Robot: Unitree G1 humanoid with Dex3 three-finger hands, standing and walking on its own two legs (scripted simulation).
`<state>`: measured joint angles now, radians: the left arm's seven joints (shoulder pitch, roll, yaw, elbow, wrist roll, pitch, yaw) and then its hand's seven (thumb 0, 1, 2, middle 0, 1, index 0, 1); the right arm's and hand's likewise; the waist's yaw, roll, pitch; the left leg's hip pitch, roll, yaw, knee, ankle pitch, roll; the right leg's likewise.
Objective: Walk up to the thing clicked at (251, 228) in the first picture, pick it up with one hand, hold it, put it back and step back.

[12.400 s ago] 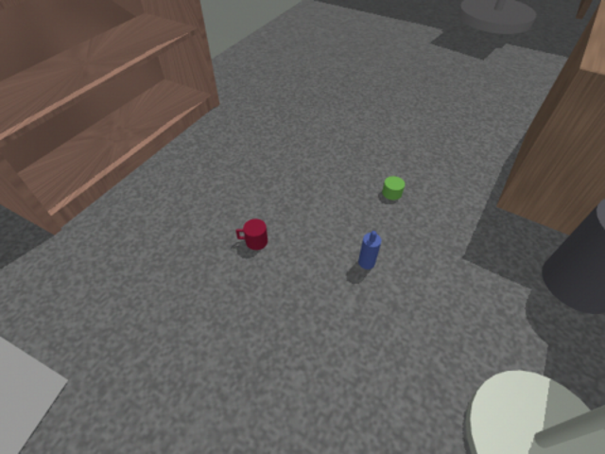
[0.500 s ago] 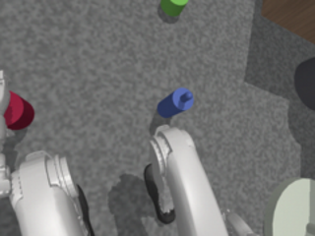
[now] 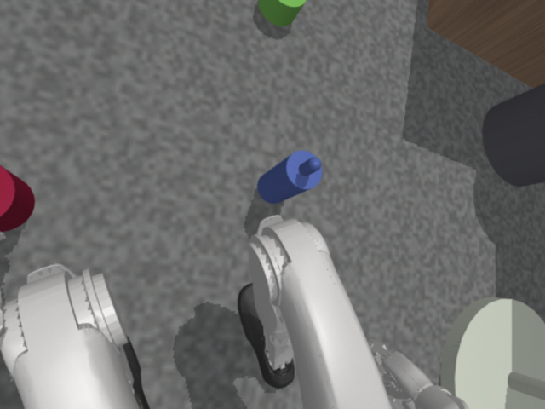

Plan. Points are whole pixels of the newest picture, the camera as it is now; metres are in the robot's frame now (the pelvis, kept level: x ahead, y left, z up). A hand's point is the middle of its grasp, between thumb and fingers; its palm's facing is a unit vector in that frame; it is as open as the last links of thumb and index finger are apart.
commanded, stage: rest palm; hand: left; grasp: from above
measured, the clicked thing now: out of the picture +0.42 +0.33 -0.26
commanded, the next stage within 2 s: close in 0.38 s
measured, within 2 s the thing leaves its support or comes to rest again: neither
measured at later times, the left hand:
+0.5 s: hand out of the picture +0.41 +0.31 -0.23, palm faces -0.44 -0.14 -0.89, open 13.9 cm
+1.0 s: hand out of the picture +0.41 +0.31 -0.23, palm faces -0.44 -0.13 -0.89, open 13.6 cm
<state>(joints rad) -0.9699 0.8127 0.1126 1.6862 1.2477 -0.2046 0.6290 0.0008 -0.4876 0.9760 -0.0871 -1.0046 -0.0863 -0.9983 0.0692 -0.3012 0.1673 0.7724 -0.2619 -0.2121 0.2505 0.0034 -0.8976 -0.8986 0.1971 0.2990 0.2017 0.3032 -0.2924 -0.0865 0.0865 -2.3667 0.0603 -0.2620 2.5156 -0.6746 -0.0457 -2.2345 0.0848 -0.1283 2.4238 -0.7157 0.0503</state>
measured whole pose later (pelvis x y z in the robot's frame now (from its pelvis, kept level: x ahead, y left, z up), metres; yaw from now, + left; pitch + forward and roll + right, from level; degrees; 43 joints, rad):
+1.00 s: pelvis -0.01 +0.00 +0.00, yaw -2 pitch +26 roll -12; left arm -0.99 0.87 0.08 1.76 1.23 -0.21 0.68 0.00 -0.46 0.94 -0.22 -1.09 -0.15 -1.06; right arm 0.08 -0.31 0.24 0.76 -0.28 -0.27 0.28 0.00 -0.90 -0.90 0.20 0.30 0.20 0.30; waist -0.32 -0.11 0.13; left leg -2.35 0.06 -0.29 2.53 -0.67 -0.04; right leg -2.21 0.10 -0.15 2.41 -0.69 0.06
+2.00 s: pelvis -0.01 +0.00 +0.00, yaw -1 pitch +27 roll -11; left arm -0.98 0.87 0.08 1.76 1.22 -0.21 0.67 0.00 -0.39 0.99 -0.44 -1.01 -0.30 -1.02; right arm 0.09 -0.32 0.25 0.73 -0.28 -0.24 0.26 0.00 -0.90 -0.90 0.20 0.30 0.20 0.30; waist -0.32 -0.10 0.12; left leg -2.35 0.07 -0.28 2.52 -0.67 -0.04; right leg -2.22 0.10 -0.14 2.41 -0.69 0.06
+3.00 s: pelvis -0.01 +0.00 +0.05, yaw +4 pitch +34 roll -7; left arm -0.84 0.64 0.04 1.25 1.16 -0.10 0.31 0.02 -0.32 0.82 -0.55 -0.85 -0.46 -0.87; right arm 0.13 -0.27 0.05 0.72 -0.12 -0.04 0.12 0.00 -0.92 -0.90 0.20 0.30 0.20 0.30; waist -0.19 0.01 -0.06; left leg -2.28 0.06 -0.16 2.32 -0.64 -0.03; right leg -2.17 0.05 -0.06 2.28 -0.71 0.04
